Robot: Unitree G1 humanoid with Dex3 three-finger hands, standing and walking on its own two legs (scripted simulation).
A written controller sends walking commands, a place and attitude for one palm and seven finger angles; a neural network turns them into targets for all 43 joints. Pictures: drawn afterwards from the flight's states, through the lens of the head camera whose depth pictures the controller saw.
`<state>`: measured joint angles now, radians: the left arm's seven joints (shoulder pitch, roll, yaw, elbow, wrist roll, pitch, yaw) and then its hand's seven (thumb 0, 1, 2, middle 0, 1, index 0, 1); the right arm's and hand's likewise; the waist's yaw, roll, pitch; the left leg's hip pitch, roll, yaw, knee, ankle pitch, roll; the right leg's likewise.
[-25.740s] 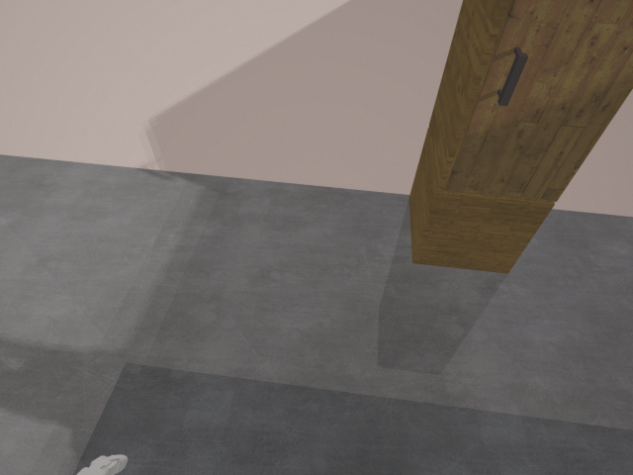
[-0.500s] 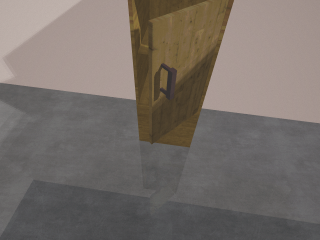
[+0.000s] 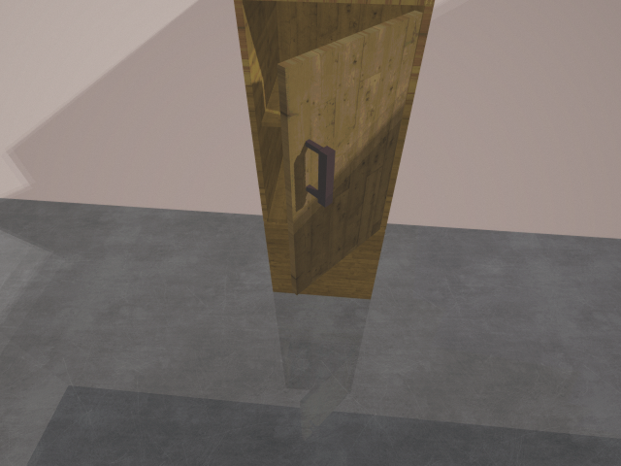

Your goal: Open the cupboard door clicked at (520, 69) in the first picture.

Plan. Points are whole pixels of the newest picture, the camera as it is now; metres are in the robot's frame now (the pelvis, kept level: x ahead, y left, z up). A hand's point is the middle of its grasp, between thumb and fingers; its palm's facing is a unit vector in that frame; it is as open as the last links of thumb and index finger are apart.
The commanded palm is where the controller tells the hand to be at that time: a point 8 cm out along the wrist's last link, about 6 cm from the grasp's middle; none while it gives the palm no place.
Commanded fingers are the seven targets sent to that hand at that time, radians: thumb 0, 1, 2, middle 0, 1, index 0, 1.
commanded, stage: let the arm hang, fingers relaxed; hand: left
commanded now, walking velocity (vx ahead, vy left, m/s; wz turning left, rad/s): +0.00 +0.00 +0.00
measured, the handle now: (318, 173) +0.60 +0.02 +0.04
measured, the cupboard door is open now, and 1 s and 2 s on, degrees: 49 49 49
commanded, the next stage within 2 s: look to check the result in 0.16 s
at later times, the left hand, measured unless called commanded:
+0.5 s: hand out of the picture +0.00 +0.17 -0.17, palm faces +0.01 -0.98 -0.22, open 7.4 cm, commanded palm none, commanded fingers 0.00 0.90 0.90 -0.20 -0.30 -0.20 -0.30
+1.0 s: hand out of the picture +0.06 +0.18 -0.17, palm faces +0.00 -0.96 -0.26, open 7.4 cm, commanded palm none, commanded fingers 0.00 0.90 0.90 -0.20 -0.30 -0.20 -0.30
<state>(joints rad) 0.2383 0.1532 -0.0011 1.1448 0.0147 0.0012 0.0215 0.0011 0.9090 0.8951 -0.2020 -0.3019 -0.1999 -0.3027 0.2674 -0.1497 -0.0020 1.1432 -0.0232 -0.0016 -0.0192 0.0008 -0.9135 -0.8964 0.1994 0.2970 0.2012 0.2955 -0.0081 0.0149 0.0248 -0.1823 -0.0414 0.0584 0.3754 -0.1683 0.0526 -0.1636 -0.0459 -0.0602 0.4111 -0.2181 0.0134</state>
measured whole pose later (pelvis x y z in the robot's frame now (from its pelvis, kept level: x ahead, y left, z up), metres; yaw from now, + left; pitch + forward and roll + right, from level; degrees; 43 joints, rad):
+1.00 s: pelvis +0.02 -0.03 +0.00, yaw -1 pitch -1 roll +0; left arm 0.18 0.22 0.01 1.14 0.01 -0.01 0.02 0.00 0.91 0.90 -0.20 -0.30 -0.20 -0.30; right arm 0.17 -0.23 -0.01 1.14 -0.02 0.00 -0.02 0.00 -0.91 -0.90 0.20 0.30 0.20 0.30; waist 0.00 0.02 0.05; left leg -0.15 0.00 0.05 0.35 -0.18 0.01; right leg -0.12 0.00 -0.06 0.36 -0.22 -0.02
